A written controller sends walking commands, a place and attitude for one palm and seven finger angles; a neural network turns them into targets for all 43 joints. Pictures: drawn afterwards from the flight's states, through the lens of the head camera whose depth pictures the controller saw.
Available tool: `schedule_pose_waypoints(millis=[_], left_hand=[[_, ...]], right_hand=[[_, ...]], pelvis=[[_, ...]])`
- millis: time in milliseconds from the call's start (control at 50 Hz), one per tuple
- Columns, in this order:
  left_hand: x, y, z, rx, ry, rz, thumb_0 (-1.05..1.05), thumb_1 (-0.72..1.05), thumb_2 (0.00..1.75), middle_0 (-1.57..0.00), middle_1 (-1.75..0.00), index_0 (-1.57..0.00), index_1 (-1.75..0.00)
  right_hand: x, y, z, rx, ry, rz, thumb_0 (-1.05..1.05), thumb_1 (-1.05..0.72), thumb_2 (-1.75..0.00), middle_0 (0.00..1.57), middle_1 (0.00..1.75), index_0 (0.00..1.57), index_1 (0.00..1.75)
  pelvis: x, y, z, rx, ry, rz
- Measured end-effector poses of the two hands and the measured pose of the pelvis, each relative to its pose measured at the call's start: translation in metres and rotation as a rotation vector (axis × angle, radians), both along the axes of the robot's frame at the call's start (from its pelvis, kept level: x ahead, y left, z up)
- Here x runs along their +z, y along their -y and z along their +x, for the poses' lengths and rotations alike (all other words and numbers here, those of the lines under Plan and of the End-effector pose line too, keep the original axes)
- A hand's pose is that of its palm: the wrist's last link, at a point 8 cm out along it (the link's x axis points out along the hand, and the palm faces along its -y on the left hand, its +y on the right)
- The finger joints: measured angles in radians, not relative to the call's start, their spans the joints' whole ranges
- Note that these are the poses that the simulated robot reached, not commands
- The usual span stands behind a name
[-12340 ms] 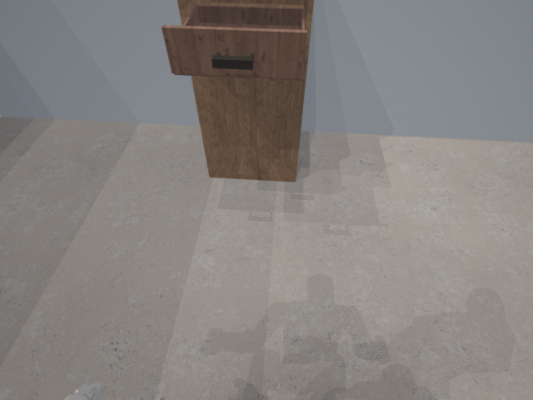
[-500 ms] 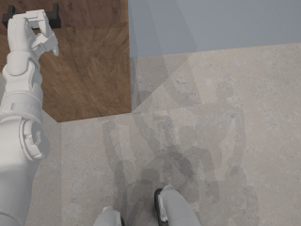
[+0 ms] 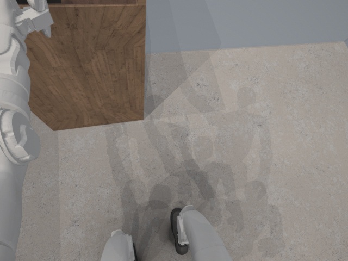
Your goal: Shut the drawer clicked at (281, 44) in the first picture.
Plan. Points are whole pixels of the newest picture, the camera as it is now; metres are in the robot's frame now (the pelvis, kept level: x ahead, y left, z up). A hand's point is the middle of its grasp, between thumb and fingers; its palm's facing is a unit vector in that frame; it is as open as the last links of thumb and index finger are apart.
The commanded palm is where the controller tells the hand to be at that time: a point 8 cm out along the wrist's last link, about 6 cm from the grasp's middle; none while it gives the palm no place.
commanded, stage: pull the fist back off the drawer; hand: left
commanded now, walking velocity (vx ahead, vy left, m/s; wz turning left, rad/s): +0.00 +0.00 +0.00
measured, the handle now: out of the picture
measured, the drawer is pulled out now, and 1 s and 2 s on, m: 0.00 0.00 0.00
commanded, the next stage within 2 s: draw the hand back to the body in 0.78 s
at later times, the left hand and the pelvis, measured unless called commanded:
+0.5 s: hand (44, 11) +0.60 +0.14 +0.11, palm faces -0.02 -1.00 -0.04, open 3.1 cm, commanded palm +0.58 +0.17 +0.11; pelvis -0.01 +0.00 +0.00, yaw -1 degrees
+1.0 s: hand (40, 23) +0.57 +0.14 +0.11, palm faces +0.00 -1.00 -0.03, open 3.2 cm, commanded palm +0.51 +0.19 +0.12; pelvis +0.04 +0.00 +0.03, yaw -2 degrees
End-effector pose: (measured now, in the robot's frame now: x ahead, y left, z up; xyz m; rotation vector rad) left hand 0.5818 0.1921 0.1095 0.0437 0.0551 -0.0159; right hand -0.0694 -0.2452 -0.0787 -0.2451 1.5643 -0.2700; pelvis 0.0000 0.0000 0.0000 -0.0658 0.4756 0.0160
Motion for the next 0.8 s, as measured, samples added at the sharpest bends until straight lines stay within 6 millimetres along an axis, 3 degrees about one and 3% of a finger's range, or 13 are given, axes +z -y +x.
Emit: schedule_pose_waypoints(millis=[300,460,620,800], left_hand=[[0.001,-0.005,0.002,-0.003,0.002,0.002,0.00,0.63,0.94,-1.40,-1.60,-1.40,-1.60],[0.002,-0.002,0.000,-0.004,0.005,-0.005,0.02,0.68,0.91,-1.39,-1.60,-1.40,-1.60],[-0.001,0.005,-0.004,-0.003,0.008,-0.017,0.00,0.78,0.91,-1.40,-1.60,-1.40,-1.60],[-0.007,0.006,-0.013,0.003,0.014,-0.017,0.00,0.87,0.90,-1.40,-1.60,-1.40,-1.60]], right_hand=[[0.003,-0.010,-0.036,-0.022,-0.029,-0.005,0.00,-0.91,-0.90,0.21,0.30,0.20,0.30],[0.004,-0.017,-0.040,-0.037,-0.043,0.025,0.01,-0.91,-0.90,0.21,0.30,0.20,0.30],[0.006,-0.014,-0.018,-0.043,-0.010,0.043,0.01,-0.91,-0.90,0.21,0.30,0.20,0.30],[0.006,0.000,0.032,-0.032,0.068,0.040,0.01,-0.91,-0.90,0.21,0.30,0.20,0.30]], pelvis=[[-0.009,-0.003,-0.018,-0.007,-0.024,-0.006],[-0.005,-0.005,-0.015,-0.017,-0.012,-0.003],[0.005,-0.005,-0.001,-0.033,0.014,0.006],[0.015,-0.003,0.023,-0.048,0.044,0.016]])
